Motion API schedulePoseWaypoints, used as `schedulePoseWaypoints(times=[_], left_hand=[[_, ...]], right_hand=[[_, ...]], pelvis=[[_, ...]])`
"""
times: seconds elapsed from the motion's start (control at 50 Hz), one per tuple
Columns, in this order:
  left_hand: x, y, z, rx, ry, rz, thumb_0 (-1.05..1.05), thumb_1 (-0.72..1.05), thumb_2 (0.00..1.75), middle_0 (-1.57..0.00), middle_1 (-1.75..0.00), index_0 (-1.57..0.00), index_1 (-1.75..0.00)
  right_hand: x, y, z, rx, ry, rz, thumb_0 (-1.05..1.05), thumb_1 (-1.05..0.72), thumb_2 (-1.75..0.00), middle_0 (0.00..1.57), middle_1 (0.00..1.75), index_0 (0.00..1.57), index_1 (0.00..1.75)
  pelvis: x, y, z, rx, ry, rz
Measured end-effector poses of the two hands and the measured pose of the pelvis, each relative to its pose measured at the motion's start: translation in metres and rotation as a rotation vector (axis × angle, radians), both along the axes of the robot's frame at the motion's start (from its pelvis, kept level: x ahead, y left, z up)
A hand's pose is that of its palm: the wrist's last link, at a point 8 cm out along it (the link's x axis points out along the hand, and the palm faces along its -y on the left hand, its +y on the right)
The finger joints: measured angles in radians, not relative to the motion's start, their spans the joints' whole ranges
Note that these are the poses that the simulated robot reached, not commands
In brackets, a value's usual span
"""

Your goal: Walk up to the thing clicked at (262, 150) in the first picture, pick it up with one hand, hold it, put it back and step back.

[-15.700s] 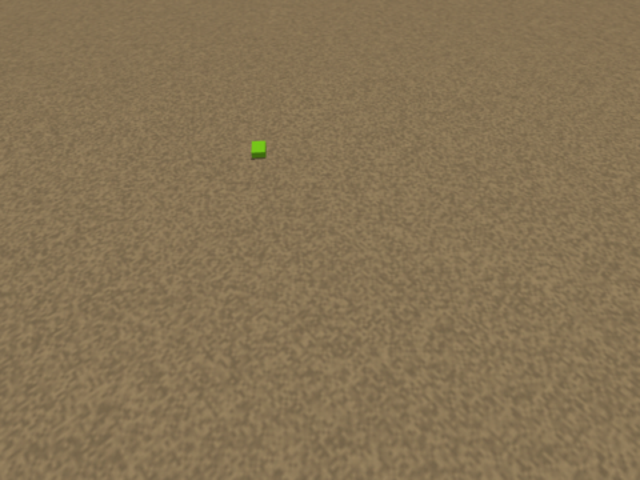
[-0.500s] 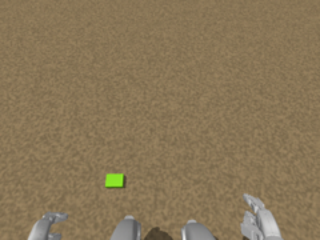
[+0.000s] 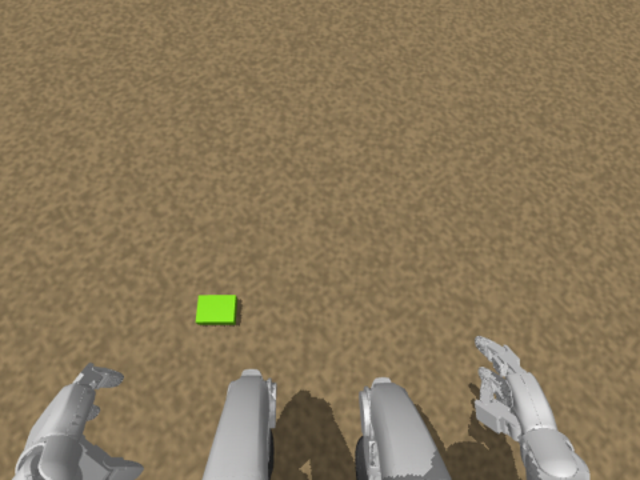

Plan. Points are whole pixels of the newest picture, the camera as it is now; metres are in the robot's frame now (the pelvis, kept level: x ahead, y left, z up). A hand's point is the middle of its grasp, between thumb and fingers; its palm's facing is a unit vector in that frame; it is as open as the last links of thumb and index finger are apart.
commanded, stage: rise first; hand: left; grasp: from above
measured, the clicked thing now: (217, 309) +0.45 +0.25 -0.59
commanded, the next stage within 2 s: none
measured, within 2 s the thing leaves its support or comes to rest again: neither
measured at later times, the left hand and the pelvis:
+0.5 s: hand (150, 358) +0.30 +0.31 -0.33, palm faces -0.49 -0.24 -0.84, open 13.4 cm; pelvis -0.07 +0.00 -0.20, yaw -5 degrees
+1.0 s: hand (165, 336) +0.35 +0.31 -0.42, palm faces -0.47 -0.02 -0.88, open 13.1 cm; pelvis -0.07 +0.00 -0.26, yaw -8 degrees
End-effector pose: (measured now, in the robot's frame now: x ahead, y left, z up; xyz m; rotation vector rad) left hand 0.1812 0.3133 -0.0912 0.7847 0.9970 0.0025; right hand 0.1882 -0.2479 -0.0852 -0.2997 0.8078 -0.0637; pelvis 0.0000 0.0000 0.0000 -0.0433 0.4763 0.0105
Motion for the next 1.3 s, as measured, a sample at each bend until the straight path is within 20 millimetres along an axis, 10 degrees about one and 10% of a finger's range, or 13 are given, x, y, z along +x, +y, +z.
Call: schedulePoseWaypoints(times=[0.22, 0.5, 0.76, 1.3], left_hand=[[0.065, 0.004, -0.091, 0.173, -0.125, -0.302, 0.00, -0.46, 0.91, -0.23, -0.90, -0.22, -0.92], [0.123, 0.006, -0.184, 0.327, -0.185, -0.577, 0.00, -0.43, 0.90, -0.25, -0.89, -0.25, -0.90], [0.155, 0.004, -0.235, 0.409, -0.230, -0.735, 0.00, -0.38, 0.90, -0.22, -0.83, -0.22, -0.84], [0.189, -0.003, -0.295, 0.467, -0.253, -0.795, 0.00, -0.29, 0.81, -0.29, -0.75, -0.29, -0.75]], right_hand=[[-0.033, -0.016, -0.120, -0.013, 0.129, 0.002, 0.01, -0.94, -0.91, 0.20, 0.30, 0.20, 0.30], [-0.147, -0.026, -0.234, -0.036, 0.421, -0.085, 0.01, -0.95, -0.92, 0.20, 0.30, 0.20, 0.30], [-0.211, -0.030, -0.264, -0.091, 0.600, -0.142, 0.01, -0.90, -0.90, 0.20, 0.30, 0.20, 0.30], [-0.180, -0.027, -0.298, -0.131, 0.603, -0.069, 0.00, -0.90, -0.90, 0.20, 0.30, 0.20, 0.30]], pelvis=[[-0.035, -0.003, -0.097, -0.012, 0.101, -0.028], [-0.071, -0.003, -0.197, -0.039, 0.095, -0.057], [-0.077, 0.002, -0.243, -0.069, 0.071, -0.072], [-0.064, 0.003, -0.281, -0.084, 0.081, -0.098]])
